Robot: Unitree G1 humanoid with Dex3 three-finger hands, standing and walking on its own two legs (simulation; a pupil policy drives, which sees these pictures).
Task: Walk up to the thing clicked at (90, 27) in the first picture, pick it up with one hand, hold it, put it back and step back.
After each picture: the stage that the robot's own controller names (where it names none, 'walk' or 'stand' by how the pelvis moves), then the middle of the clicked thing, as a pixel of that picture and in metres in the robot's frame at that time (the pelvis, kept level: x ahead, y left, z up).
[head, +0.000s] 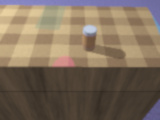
stand; (89, 38) +0.65 -0.02 +0.00
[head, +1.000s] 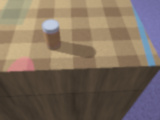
rise first; (52, 35) +0.57 +0.16 +0.03
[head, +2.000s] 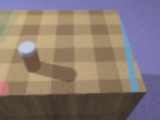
stand; (30, 57) +0.48 +0.23 +0.01
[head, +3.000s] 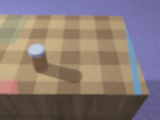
stand; (38, 58) +0.50 +0.20 +0.00
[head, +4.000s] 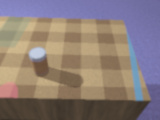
stand; (39, 62) +0.49 +0.20 -0.01
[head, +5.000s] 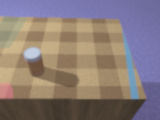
stand; (34, 62) +0.48 +0.21 -0.01
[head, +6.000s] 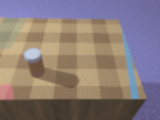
stand; (35, 63) +0.48 +0.21 -0.01
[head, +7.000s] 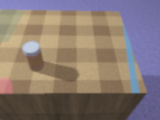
rise first; (33, 56) +0.49 +0.22 +0.00
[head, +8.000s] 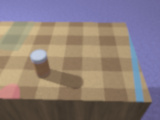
go down; (41, 64) +0.48 +0.22 +0.00
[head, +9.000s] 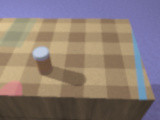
go down; (43, 61) +0.49 +0.22 +0.00
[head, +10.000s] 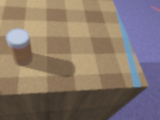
go down; (20, 48) +0.46 +0.20 +0.04
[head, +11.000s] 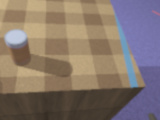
approach; (19, 48) +0.47 +0.20 +0.04
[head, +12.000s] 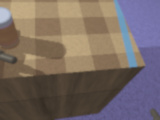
close in; (4, 29) +0.50 +0.22 +0.08
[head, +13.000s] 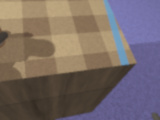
lift; out of the picture +0.50 +0.23 +0.08
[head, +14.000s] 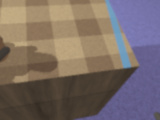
lift; out of the picture +0.46 +0.24 +0.08
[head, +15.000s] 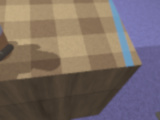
lift; out of the picture +0.46 +0.23 +0.09
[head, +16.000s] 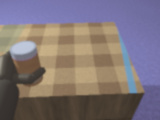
lift; (28, 64) +0.34 +0.17 +0.18
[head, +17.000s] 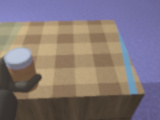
hold; (23, 71) +0.32 +0.18 +0.16
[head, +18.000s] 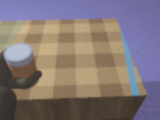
hold; (23, 67) +0.32 +0.18 +0.17
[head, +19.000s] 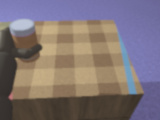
crouch; (26, 41) +0.41 +0.18 +0.19
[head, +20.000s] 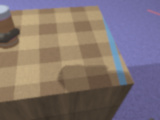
lower; (3, 27) +0.49 +0.21 +0.16
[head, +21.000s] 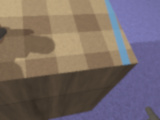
lower; out of the picture +0.51 +0.23 +0.09
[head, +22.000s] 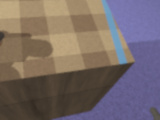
lower; out of the picture +0.50 +0.24 +0.08
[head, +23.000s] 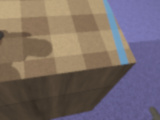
lower; out of the picture +0.50 +0.24 +0.08
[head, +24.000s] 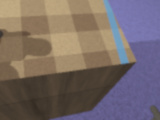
lower; out of the picture +0.50 +0.24 +0.09
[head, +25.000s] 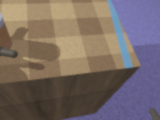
withdraw; out of the picture +0.49 +0.22 +0.08
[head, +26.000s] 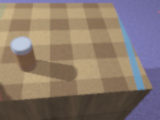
sink last; (24, 55) +0.46 +0.21 +0.05
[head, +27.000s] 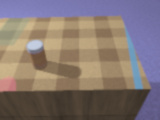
stand; (37, 55) +0.51 +0.23 +0.04
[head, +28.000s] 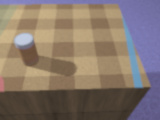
stand; (27, 50) +0.49 +0.23 +0.05
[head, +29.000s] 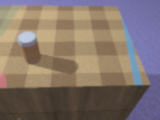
stand; (30, 48) +0.50 +0.22 +0.06
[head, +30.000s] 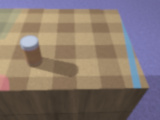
stand; (32, 52) +0.50 +0.22 +0.04
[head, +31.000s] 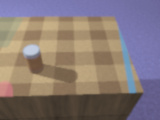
walk; (34, 59) +0.50 +0.22 +0.00
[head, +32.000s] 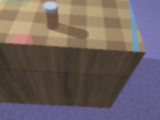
walk; (51, 16) +0.71 +0.16 +0.01
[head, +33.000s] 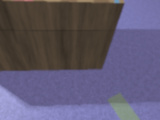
walk; out of the picture +1.01 +0.25 +0.02
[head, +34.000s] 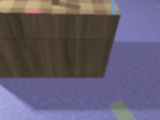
stand; out of the picture +1.10 +0.22 +0.00
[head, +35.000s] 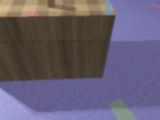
stand; out of the picture +1.11 +0.24 -0.01
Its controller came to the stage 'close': yes
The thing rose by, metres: 0.20
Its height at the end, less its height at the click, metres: +0.00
